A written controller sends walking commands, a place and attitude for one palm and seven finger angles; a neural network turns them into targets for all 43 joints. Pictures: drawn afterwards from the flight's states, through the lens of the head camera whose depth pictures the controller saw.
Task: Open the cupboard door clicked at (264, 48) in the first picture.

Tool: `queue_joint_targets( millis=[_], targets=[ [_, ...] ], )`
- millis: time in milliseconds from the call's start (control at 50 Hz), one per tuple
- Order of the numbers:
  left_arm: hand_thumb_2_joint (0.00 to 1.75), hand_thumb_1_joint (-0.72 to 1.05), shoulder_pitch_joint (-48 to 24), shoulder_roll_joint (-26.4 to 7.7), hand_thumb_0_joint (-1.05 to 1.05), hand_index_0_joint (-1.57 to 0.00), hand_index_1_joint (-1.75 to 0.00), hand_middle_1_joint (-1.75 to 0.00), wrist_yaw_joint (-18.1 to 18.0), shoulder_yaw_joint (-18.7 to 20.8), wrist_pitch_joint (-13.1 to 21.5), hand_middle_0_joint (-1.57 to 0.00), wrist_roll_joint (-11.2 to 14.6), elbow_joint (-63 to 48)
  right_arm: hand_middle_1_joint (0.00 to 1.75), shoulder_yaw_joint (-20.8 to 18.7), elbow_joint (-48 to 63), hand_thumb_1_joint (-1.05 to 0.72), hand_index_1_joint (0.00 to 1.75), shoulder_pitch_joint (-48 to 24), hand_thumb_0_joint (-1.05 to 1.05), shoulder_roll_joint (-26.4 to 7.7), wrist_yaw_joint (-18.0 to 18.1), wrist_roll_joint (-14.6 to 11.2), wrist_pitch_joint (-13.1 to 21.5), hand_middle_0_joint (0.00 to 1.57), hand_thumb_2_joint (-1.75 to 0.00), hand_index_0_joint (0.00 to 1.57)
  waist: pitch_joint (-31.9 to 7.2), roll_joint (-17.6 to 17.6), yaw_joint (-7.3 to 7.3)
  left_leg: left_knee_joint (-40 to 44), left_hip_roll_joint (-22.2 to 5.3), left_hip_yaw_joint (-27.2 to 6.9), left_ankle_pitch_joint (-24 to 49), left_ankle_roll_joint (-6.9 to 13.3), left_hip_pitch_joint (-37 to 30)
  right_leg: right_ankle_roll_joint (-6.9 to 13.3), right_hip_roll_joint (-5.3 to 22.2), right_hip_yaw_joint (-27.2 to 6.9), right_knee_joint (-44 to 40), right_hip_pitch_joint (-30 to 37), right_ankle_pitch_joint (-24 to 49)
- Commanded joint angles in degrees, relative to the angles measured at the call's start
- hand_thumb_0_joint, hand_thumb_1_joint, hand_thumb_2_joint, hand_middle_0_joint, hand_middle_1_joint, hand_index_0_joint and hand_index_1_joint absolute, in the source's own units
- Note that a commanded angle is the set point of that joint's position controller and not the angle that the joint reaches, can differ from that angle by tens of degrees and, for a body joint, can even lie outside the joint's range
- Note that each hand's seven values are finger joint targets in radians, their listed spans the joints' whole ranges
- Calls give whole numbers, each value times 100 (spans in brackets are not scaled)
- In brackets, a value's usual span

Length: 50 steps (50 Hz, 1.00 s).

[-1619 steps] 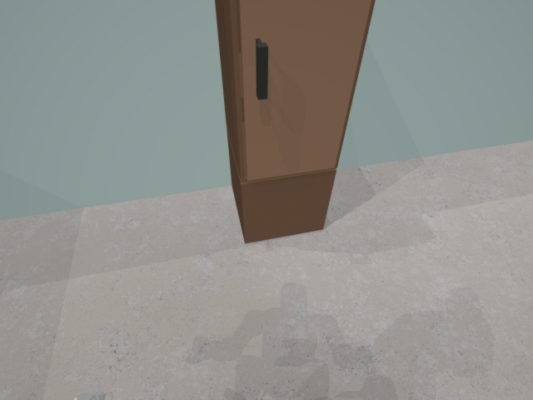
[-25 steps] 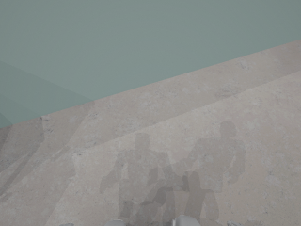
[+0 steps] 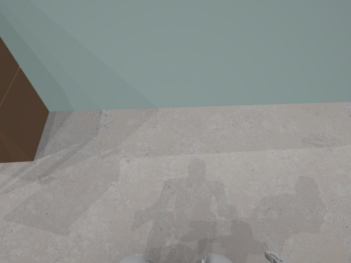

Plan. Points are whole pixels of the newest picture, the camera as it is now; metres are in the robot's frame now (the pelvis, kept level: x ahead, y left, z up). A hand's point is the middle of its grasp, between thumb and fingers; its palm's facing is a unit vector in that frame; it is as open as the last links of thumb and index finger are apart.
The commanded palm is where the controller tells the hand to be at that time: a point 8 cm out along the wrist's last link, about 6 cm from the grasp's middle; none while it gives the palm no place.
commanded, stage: turn to face it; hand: left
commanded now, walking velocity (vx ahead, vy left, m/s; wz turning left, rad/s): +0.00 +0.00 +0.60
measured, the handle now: out of the picture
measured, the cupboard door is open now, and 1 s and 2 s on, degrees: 47 47 47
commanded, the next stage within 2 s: take the last steps up to it in 1.40 s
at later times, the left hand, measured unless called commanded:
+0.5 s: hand out of the picture +0.01 +0.17 -0.15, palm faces +0.31 -0.92 -0.24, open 7.4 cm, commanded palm none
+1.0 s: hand out of the picture -0.04 +0.15 -0.14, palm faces +0.58 -0.76 -0.28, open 7.4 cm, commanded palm none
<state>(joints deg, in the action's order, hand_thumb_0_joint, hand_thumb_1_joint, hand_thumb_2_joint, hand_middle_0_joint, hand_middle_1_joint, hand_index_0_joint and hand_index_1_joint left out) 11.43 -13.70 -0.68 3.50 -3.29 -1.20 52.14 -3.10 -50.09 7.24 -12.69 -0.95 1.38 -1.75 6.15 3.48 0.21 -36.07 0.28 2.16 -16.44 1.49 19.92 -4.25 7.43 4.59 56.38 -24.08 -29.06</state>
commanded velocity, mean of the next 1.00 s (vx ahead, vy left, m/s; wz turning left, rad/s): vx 0.00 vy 0.00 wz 0.59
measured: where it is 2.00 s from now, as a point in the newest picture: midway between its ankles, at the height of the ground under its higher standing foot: outside the picture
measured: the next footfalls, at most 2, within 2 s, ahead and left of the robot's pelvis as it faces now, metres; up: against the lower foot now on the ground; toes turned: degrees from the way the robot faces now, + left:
right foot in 0.24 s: +0.06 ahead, -0.16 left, +0.00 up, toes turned +6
left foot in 0.54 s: +0.03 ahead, +0.11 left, +0.00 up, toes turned +23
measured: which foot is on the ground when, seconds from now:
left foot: down 0.00-0.24, up 0.26-0.52, down 0.54-0.82, up 0.84-1.00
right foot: up 0.00-0.22, down 0.24-0.54, up 0.56-0.80, down 0.82-1.00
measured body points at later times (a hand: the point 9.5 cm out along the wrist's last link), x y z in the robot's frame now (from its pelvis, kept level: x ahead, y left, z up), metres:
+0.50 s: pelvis +0.01 -0.04 +0.01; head +0.06 -0.02 +0.46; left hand -0.01 +0.21 -0.13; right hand +0.18 -0.26 -0.13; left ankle -0.01 +0.09 -0.70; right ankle +0.02 -0.16 -0.72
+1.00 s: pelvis +0.02 -0.06 +0.01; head +0.07 -0.04 +0.46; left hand -0.07 +0.19 -0.12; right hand +0.25 -0.22 -0.13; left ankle -0.05 +0.05 -0.67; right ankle +0.08 -0.17 -0.72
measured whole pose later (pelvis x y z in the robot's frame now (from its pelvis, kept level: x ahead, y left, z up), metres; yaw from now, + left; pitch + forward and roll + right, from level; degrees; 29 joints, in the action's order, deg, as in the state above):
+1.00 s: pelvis +0.02 -0.06 +0.01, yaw +37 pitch +0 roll +2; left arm 12.7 -11.7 -1.2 2.7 -0.6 -1.7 50.5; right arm -4.5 -52.6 8.0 -13.8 -1.6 0.8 -4.7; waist 5.9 0.7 0.6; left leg -53.7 0.0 2.4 -27.0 -3.3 25.8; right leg -1.0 7.4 7.6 31.0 -12.4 -18.0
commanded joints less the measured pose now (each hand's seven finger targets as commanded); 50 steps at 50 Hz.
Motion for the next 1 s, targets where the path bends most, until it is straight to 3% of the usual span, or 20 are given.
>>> queue_joint_targets(
  millis=[0,100,160,180,200,220,280,340,400,460,480,520,540,580,740,760,780,800,860,980],
  targets=[
    [90,90,-226,-533,0,-20,-30,-30,31,197,163,-20,13,-536,30,-310,255,-90,30,254,0,-1187,185,11,92,20,-90,20,-859,-1533,85,1681,-1370,-1705,1601,679,-900,-37,-126,-506,674,-738,484],
    [90,90,-240,-431,0,-20,-30,-30,18,156,186,-20,50,-547,30,-371,225,-90,30,267,0,-1228,155,44,40,20,-90,20,-907,-1233,121,1611,-1250,-1917,1349,699,-667,47,-479,-315,-953,161,330],
    [90,90,343,-498,0,-20,-30,-30,-9,204,230,-20,64,-420,30,-395,329,-90,30,-88,0,-1196,133,7,-32,20,-90,20,-859,-1220,-171,1293,-952,-1943,767,463,183,124,-644,-206,-2461,1418,1059],
    [90,90,584,-742,0,-20,-30,-30,-44,265,283,-20,28,-388,30,-380,403,-90,30,-165,0,-995,111,-37,-47,20,-90,20,-850,-522,-324,727,-550,-1665,184,180,757,227,-227,-635,-3491,2046,1072],
    [90,90,654,-1251,0,-20,-30,-30,-94,370,335,-20,-59,-412,30,-337,507,-90,30,-104,0,-639,64,-79,-48,20,-90,20,-854,969,-368,-471,220,-776,-952,-270,1658,773,1179,-2200,-4248,2444,613],
    [90,90,454,-1433,0,-20,-30,-30,-92,340,305,-20,-52,-518,30,-324,578,-90,30,-200,0,-677,18,-37,-34,20,-90,20,-715,1266,-371,-1993,275,-422,-1779,-339,1449,1295,2052,-2616,-4504,1676,813],
    [90,90,-84,-788,0,-20,-30,-30,-128,182,374,-20,0,-603,30,-309,315,-90,30,-146,0,-609,-27,-30,-113,20,-90,20,-505,1008,7,-3168,-180,-418,-1158,-448,1480,1204,1236,-1199,-3740,1503,3216],
    [90,90,206,-848,0,-20,-30,-30,-131,211,398,-20,-31,-497,30,-192,336,-90,30,-365,0,-343,-78,-81,-103,20,-90,20,-707,781,-169,-1786,-146,45,-1168,-519,1024,1076,1123,-511,-3306,2036,4752],
    [90,90,487,-1068,0,-20,-30,-30,-107,272,394,-20,-48,-333,30,-138,366,-90,30,-470,0,-263,-100,-108,-61,20,-90,20,-821,831,-297,-734,3,350,-1016,-460,587,1011,1206,-384,-3034,2293,5078],
    [90,90,349,-1135,0,-20,-30,-30,-66,313,355,-20,4,-336,30,-154,286,-90,30,-99,0,-448,-70,-82,-36,20,-90,20,-855,732,-48,402,47,433,-105,-363,-375,693,1158,-33,-2575,1724,4358],
    [90,90,231,-1059,0,-20,-30,-30,-46,314,336,-20,41,-390,30,-217,228,-90,30,230,0,-646,-62,-58,-2,20,-90,20,-962,258,178,1020,-114,193,607,-244,-1103,463,1072,149,-1969,1195,3873],
    [90,90,-97,-491,0,-20,-30,-30,-9,142,258,-20,70,-805,30,-477,137,-90,30,998,0,-1713,28,10,17,20,-90,20,-1237,-2140,579,1577,-2457,-2831,3382,1196,-2088,-134,-61,231,336,-959,-1003],
    [90,90,-253,-632,0,-20,-30,-30,-44,177,214,-20,23,-907,30,-465,90,-90,30,1129,0,-1771,47,40,-2,20,-90,20,-1155,-1301,614,1559,-2475,-2703,1840,1306,-1563,-5,-46,-224,873,-840,-837],
    [90,90,-403,-579,0,-20,-30,-30,-32,211,168,-20,18,-734,30,-393,237,-90,30,478,0,-1415,143,34,39,20,-90,20,-794,-2017,342,1774,-1744,-2347,913,952,-747,19,-63,-494,906,-870,-144],
    [90,90,459,-484,0,-20,-30,-30,22,212,223,-20,46,-409,30,-390,396,-90,30,-201,0,-1228,118,21,-50,20,-90,20,-885,-1242,-163,1396,-932,-1920,96,451,332,139,-639,-131,-2230,1345,899],
    [90,90,673,-661,0,-20,-30,-30,-9,262,266,-20,24,-378,30,-378,453,-90,30,-269,0,-1063,101,-14,-67,20,-90,20,-862,-707,-294,961,-590,-1690,-198,219,769,221,-387,-389,-3173,1888,986],
    [90,90,775,-1134,0,-20,-30,-30,-66,366,313,-20,-62,-406,30,-335,559,-90,30,-244,0,-712,63,-65,-81,20,-90,20,-765,701,-380,-290,133,-969,-1009,-192,1751,700,915,-1969,-4140,2330,145],
    [90,90,551,-1430,0,-20,-30,-30,-84,374,298,-20,-72,-549,30,-321,661,-90,30,-390,0,-664,8,-48,-59,20,-90,20,-661,1276,-418,-1790,314,-403,-1651,-365,1561,1243,2021,-2706,-4640,1652,220],
    [90,90,-93,-854,0,-20,-30,-30,-109,208,354,-20,-15,-637,30,-328,377,-90,30,-227,0,-621,-50,-18,-141,20,-90,20,-386,978,12,-3221,-152,-417,-1081,-399,1415,1163,1288,-1219,-3910,1179,2378],
    [90,90,552,-1082,0,-20,-30,-30,-99,273,399,-20,-47,-328,30,-114,368,-90,30,-478,0,-243,-93,-100,-52,20,-90,20,-859,829,-308,-668,10,348,-1015,-437,595,1005,1240,-332,-3012,2306,5022]
  ],
)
